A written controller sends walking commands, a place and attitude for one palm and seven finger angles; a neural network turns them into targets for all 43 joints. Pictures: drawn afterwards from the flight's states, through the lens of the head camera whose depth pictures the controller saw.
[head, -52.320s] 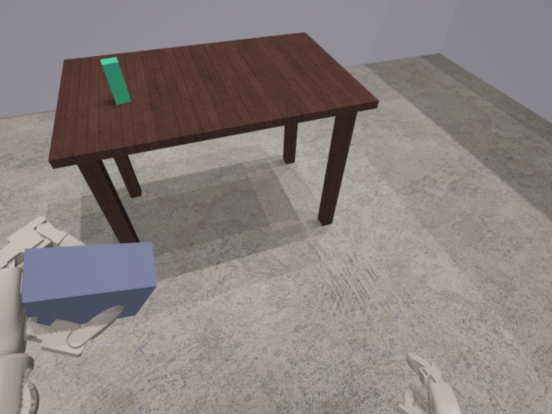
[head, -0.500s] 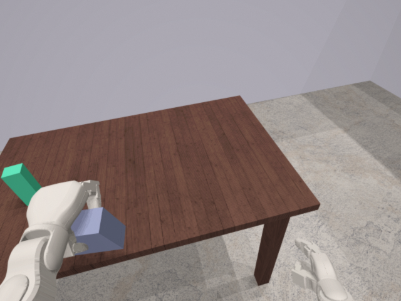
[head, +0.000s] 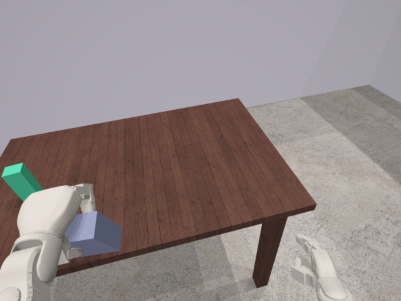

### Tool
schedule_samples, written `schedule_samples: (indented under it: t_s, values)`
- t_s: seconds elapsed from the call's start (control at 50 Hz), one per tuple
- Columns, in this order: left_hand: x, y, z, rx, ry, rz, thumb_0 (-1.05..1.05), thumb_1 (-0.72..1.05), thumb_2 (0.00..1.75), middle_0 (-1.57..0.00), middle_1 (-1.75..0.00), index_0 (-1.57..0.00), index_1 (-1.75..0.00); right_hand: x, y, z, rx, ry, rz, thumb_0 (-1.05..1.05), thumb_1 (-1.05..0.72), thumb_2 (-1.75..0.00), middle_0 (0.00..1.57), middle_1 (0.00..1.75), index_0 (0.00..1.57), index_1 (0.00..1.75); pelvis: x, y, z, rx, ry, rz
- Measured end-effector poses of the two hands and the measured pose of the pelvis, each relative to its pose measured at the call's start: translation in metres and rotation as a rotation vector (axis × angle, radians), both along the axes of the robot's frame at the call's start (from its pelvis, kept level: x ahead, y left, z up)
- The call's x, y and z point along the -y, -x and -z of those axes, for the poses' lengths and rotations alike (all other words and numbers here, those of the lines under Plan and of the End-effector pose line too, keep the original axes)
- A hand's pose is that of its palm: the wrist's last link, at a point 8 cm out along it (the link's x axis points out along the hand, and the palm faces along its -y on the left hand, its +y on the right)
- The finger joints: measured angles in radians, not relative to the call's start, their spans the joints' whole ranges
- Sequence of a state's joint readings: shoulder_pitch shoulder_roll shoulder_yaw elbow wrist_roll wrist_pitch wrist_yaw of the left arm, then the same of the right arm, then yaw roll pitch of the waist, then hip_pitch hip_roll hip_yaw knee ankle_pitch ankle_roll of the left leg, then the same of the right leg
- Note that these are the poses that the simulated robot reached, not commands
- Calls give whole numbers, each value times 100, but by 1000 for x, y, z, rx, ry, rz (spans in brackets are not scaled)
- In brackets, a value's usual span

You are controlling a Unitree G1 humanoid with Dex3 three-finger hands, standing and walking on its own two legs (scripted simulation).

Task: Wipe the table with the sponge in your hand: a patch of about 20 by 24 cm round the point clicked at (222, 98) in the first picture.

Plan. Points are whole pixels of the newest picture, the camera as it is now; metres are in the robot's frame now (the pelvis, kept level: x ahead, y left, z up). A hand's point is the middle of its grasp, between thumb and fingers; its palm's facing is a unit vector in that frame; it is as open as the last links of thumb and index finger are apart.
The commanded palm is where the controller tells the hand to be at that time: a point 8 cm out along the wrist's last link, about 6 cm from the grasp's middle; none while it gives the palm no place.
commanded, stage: bring the sponge back beside the body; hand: left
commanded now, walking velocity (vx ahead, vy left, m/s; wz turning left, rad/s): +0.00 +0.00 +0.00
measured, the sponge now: (80, 239) +0.19 +0.29 +0.05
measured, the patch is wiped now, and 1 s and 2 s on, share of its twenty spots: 1.00 1.00 1.00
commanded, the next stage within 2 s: step back with the hand held close in 0.08 s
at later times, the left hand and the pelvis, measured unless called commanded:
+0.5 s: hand (76, 202) +0.20 +0.26 +0.16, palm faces +0.33 -0.85 -0.42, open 9.0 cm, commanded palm +0.15 +0.30 +0.18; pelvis +0.00 +0.02 -0.01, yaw +3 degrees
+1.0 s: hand (28, 237) +0.13 +0.29 +0.16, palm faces +0.41 -0.81 -0.42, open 9.0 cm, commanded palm +0.08 +0.33 +0.18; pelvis -0.06 +0.04 -0.01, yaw +5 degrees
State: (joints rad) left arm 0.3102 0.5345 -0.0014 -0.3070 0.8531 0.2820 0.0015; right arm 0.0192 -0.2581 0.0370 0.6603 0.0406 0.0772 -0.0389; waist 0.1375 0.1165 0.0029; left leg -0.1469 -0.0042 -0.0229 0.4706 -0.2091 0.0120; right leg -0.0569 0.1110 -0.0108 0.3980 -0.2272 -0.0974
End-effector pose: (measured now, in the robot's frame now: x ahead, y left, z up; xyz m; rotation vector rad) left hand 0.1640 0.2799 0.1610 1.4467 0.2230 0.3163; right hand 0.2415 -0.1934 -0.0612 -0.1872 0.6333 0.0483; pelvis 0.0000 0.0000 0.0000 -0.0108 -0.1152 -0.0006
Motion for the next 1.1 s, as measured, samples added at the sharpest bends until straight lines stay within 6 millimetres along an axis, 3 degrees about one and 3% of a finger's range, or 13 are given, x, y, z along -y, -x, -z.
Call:
schedule_samples:
  t_s: [0.12,0.22,0.26,0.3,0.4,0.54,0.66,0.76,0.94,1.1]
  values:
    - [-8,-6,-3,7,20,-64,-1,-50,102,-86,-149,-92,-149,-1,-1,3,-13,-13,8,1,-90,-89,20,30,21,30,-2,-3,-1,-8,-2,-1]
    - [-3,-10,4,-33,38,-41,-1,-50,102,-86,-149,-92,-149,-1,-2,2,-13,-11,13,1,-90,-89,20,30,21,30,-5,-4,-1,-13,-4,-2]
    - [-6,-11,6,74,416,16,-1,-50,101,-86,-150,-92,-149,-2,1,-2,13,-6,11,1,-90,-89,20,30,20,30,-5,-4,0,-28,5,-17]
    - [-6,-12,9,183,674,80,-1,-50,99,-87,-150,-93,-150,-3,8,-5,28,5,5,1,-90,-89,20,30,20,30,-4,-3,2,-51,10,-31]
    - [-7,-8,3,405,915,192,-1,-50,98,-88,-151,-94,-151,6,40,2,-53,84,34,1,-90,-89,20,30,21,30,-4,-4,6,-93,14,-43]
    - [-24,4,-18,491,871,245,-1,-50,98,-88,-152,-94,-151,23,88,26,-197,144,135,1,-90,-89,20,30,21,30,-22,1,11,-129,27,-40]
    - [-45,12,-8,476,870,207,-1,-50,98,-88,-152,-94,-151,16,113,31,-202,131,197,1,-90,-89,20,30,21,30,-35,13,13,-134,28,-28]
    - [-49,23,0,473,881,204,-1,-51,99,-88,-152,-94,-152,2,119,24,-141,128,178,1,-90,-89,20,30,21,30,-41,26,13,-130,18,-17]
    - [-49,61,-17,543,816,232,-1,-51,99,-88,-153,-95,-152,-11,119,20,-85,106,91,1,-90,-89,20,30,21,30,-37,50,13,-132,47,-59]
    - [-54,91,0,616,911,224,-1,-51,99,-89,-153,-95,-152,-9,133,15,-95,166,82,1,-90,-89,20,30,21,30,-42,70,20,-142,48,-108]
